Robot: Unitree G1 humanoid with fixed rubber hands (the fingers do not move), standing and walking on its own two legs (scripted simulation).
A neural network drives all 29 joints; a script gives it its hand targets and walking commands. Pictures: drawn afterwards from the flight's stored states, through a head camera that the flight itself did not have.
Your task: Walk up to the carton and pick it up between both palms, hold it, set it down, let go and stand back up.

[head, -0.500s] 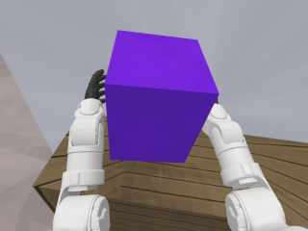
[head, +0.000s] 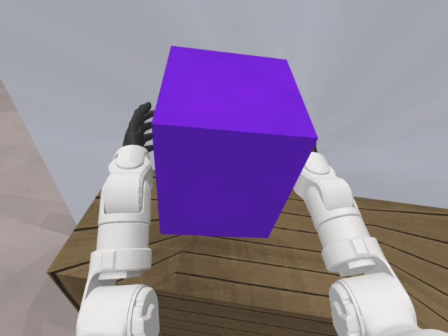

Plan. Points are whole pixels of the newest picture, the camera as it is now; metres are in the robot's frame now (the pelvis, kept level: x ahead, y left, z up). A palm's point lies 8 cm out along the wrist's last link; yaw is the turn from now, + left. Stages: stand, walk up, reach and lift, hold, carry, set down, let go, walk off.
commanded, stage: hold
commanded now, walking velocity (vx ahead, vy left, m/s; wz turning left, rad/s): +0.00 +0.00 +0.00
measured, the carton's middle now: (222, 147) +0.38 +0.00 +0.18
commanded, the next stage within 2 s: none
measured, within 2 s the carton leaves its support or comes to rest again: neither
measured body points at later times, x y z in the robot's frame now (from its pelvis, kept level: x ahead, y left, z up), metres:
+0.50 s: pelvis +0.01 +0.00 +0.00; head -0.04 +0.02 +0.45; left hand +0.37 +0.15 +0.19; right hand +0.38 -0.14 +0.17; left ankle +0.02 +0.13 -0.75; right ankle +0.02 -0.13 -0.75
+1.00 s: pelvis +0.00 +0.00 +0.00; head -0.05 +0.02 +0.45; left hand +0.37 +0.15 +0.19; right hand +0.37 -0.14 +0.17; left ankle +0.02 +0.13 -0.75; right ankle +0.02 -0.13 -0.75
